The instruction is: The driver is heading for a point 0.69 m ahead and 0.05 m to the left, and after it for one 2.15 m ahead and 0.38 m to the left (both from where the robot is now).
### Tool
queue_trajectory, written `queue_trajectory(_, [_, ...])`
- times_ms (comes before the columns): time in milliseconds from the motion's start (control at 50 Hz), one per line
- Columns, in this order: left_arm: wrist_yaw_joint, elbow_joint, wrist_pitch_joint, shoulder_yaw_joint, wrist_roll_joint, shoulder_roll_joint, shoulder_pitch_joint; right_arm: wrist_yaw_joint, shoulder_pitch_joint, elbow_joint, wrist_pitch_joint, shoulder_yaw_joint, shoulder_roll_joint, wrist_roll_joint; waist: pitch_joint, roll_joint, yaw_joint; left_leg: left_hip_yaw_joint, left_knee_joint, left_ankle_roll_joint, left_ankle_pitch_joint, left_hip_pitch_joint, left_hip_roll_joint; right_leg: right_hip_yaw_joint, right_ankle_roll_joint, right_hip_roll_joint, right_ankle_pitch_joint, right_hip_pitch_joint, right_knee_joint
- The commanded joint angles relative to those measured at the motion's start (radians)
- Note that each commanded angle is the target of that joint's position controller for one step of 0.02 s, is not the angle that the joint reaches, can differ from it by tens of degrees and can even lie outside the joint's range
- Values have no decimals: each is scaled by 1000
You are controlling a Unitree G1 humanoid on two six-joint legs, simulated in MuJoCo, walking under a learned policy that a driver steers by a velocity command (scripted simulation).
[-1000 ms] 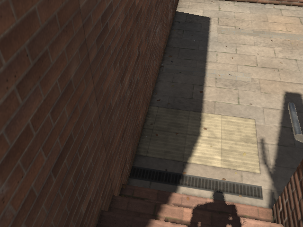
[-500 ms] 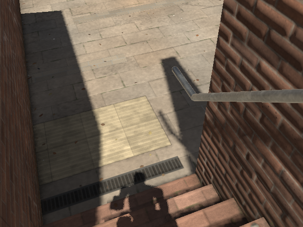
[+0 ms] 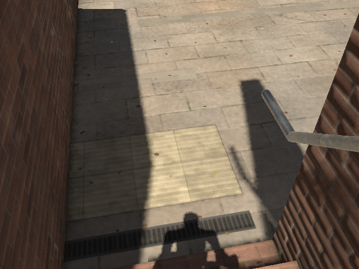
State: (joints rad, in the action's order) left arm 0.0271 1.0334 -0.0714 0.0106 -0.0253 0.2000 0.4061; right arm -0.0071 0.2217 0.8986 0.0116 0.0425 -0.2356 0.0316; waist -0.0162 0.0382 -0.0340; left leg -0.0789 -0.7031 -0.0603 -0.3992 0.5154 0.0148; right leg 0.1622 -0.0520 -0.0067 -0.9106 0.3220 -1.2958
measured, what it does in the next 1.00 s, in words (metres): goes down: left foot 0.21 m lower, then right foot 0.20 m lower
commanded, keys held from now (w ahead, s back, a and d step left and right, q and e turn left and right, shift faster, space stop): w+q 0.30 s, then w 0.06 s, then w+e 0.56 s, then w+q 0.08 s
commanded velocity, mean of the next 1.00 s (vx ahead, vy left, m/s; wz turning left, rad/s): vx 0.50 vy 0.00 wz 0.03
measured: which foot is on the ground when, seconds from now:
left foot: up 0.00-0.04, down 0.06-0.60, up 0.62-1.00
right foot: down 0.00-0.06, up 0.08-0.58, down 0.60-1.00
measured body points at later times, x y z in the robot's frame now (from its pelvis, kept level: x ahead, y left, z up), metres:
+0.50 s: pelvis +0.23 +0.04 -0.18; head +0.20 +0.07 +0.27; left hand +0.32 +0.30 -0.31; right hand +0.23 -0.20 -0.31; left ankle +0.08 +0.09 -0.82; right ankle +0.40 -0.05 -0.87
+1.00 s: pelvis +0.49 +0.07 -0.39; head +0.47 +0.05 +0.06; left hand +0.44 +0.31 -0.52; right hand +0.62 -0.16 -0.52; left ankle +0.59 +0.17 -1.11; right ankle +0.37 -0.02 -1.02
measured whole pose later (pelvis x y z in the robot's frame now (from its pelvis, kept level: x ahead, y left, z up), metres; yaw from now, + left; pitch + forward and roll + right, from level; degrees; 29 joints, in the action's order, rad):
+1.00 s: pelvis +0.49 +0.07 -0.39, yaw -1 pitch +0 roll -1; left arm 0.03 0.98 -0.05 0.01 -0.03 0.18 0.49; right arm 0.01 0.20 0.85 0.05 0.01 -0.23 0.03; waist -0.05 0.07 -0.07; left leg -0.03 -0.55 0.00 -0.47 0.43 0.03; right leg -0.11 -0.11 0.19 -0.84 0.33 -1.20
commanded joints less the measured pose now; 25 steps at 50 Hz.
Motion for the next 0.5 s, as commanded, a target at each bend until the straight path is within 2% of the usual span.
queue_trajectory(20, [17, -33, 20, 36, -25, 177, -32, -12, 128, -1, 20, 16, -55, -21, 93, -176, 72, 86, 95, -63, 162, -221, -44, -246, -137, -244, 915, 131, 86])
queue_trajectory(40, [24, -47, 23, 38, -31, 173, -51, -14, 319, 62, 20, 36, -108, -23, 1, -131, 148, 104, 192, -85, 213, -414, -26, -185, -129, -213, 1065, 135, -147])
queue_trajectory(60, [41, -32, 48, 47, -35, 148, -48, -20, 421, 103, 22, 52, -123, -39, -6, -6, 203, -1, 485, -137, 224, -499, -85, -116, -118, -108, 959, 145, -560])
queue_trajectory(80, [42, -35, 59, 32, -49, 64, -33, -32, 407, 120, 8, 45, -132, -64, 22, 203, 179, -13, 301, -112, -85, -622, -135, -18, -99, 47, 146, 431, -963])
queue_trajectory(100, [32, -118, 48, 20, -24, 20, 53, -32, 399, 115, 5, 15, -150, -50, -10, 289, 26, -132, -110, -99, -697, -801, -183, -66, -70, 20, 45, 783, -1024])
queue_trajectory(120, [19, -147, 43, 17, -6, 82, 22, -17, 426, 115, -4, 20, -153, -65, -102, 185, 79, -243, -57, -157, -586, -898, -235, -88, -47, 5, 110, 937, -907])
queue_trajectory(140, [14, -152, 46, 9, -18, 76, -42, -7, 451, 119, -11, 25, -174, -50, -91, 99, 108, -363, 14, -245, -184, -785, -291, -164, -35, -16, 150, 993, -842])
queue_trajectory(160, [11, -175, 45, 1, -32, 71, -110, 8, 414, 102, -12, 29, -200, -34, -81, 79, 98, -498, 136, -293, 339, -664, -325, -209, -10, -51, 246, 1000, -716])
queue_trajectory(180, [6, -164, 56, 13, -51, 97, -158, 9, 392, 92, -1, 22, -182, -35, -22, 47, 82, -567, 168, -285, 460, -552, -309, -215, 10, -56, 302, 983, -672])
queue_trajectory(200, [4, -148, 68, 25, -50, 101, -159, 4, 371, 105, 15, -2, -122, -22, 50, -45, 40, -475, 118, -231, 515, -428, -244, -253, 35, -70, 565, 954, -450])
queue_trajectory(220, [-1, -158, 78, 15, -47, 71, -203, 15, 330, 90, 26, -29, -54, -28, 101, -41, 21, -442, 118, -200, 470, -266, -202, -227, 84, -58, 672, 884, -301])
queue_trajectory(240, [-7, -200, 88, 5, -45, 47, -263, 25, 269, 56, 34, -43, -23, -24, 124, -58, 4, -422, 176, -184, 447, -48, -155, -174, 116, -26, 812, 708, -114])
queue_trajectory(260, [-11, -197, 90, -2, -60, 20, -253, 29, 238, 46, 37, -41, -38, -32, 102, 5, -6, -414, 186, -175, 322, 36, -123, -152, 113, -13, 896, 551, -34])
queue_trajectory(280, [-8, -141, 89, 3, -54, 18, -144, 30, 255, 55, 38, -21, -99, -25, 19, 84, -28, -415, 150, -163, 218, 25, -128, -155, 92, -6, 1036, 425, -112])
queue_trajectory(300, [-12, -147, 86, 26, -28, 85, -145, 42, 287, 85, 37, -23, -81, -40, 34, 78, -34, -382, 58, -156, 367, -86, -76, -206, 84, -19, 1141, 544, 18])
queue_trajectory(320, [-16, -151, 76, 41, -30, 113, -173, 44, 312, 81, 37, -20, -81, -47, 46, 64, -19, -371, 37, -156, 417, -125, -60, -216, 61, -25, 1187, 533, 145])
queue_trajectory(340, [-20, -168, 60, 42, -30, 115, -223, 48, 307, 81, 42, -31, -39, -59, 50, 59, -5, -368, -7, -163, 567, -125, -42, -216, 54, -17, 1343, 483, 292])
queue_trajectory(360, [-30, -175, 53, 29, -33, 85, -282, 57, 298, 58, 43, -22, -69, -58, 59, 26, 16, -352, -12, -155, 713, -63, -24, -190, 46, 0, 1444, 398, 385])
queue_trajectory(380, [-30, -190, 49, 27, -30, 79, -325, 58, 252, 30, 46, -24, -64, -52, 79, 12, 33, -336, -21, -145, 761, -17, -4, -168, 51, 17, 1492, 320, 456])
queue_trajectory(420, [-33, -204, 45, 20, -22, 45, -348, 51, 265, 23, 48, -25, -53, -44, 113, 58, 69, -337, -91, -150, 750, -59, -10, -176, 51, 15, 1463, 309, 535])
queue_trajectory(440, [-26, -226, 38, 17, -8, 36, -361, 46, 269, 19, 51, -31, -14, -35, 159, 55, 101, -272, -129, -128, 691, -29, 25, -157, 45, 32, 1407, 247, 674])
queue_trajectory(460, [-26, -209, 28, 22, 0, 26, -318, 39, 276, 34, 54, -33, -15, -22, 138, 89, 117, -263, -190, -130, 666, -9, 15, -157, 34, 36, 1471, 154, 618])
queue_trajectory(480, [-26, -205, 22, 25, 3, 37, -291, 36, 285, 40, 52, -35, -11, -13, 140, 92, 127, -275, -245, -140, 613, -68, 6, -183, 21, 27, 1420, 179, 641])
queue_trajectory(500, [-28, -195, 16, 35, -1, 61, -264, 35, 308, 68, 46, -25, -14, -9, 145, 78, 142, -253, -323, -134, 539, -102, 20, -184, 5, 37, 1402, 176, 654])
Velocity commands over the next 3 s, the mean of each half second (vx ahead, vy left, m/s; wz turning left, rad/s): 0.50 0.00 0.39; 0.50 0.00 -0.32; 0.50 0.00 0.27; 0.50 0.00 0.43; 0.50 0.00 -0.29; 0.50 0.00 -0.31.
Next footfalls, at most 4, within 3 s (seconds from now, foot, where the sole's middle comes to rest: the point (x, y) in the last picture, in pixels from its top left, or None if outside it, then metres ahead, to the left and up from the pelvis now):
0.06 left None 0.12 0.09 -0.85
0.60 right None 0.41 -0.02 -1.06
1.06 left None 0.60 0.15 -1.26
1.54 right None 0.86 -0.02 -1.47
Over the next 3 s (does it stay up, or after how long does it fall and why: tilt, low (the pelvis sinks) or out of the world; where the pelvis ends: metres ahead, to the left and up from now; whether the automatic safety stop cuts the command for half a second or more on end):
stays up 1.61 0.30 -0.91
